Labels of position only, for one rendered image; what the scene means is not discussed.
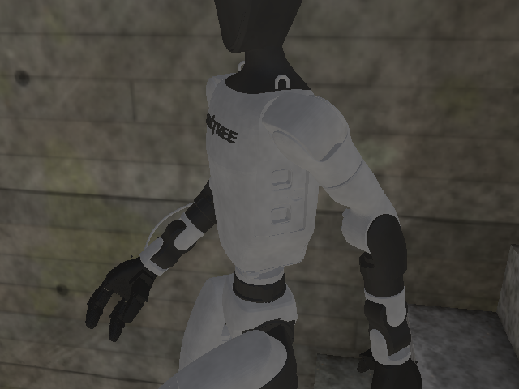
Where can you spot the stairs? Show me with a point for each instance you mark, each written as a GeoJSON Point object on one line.
{"type": "Point", "coordinates": [455, 348]}

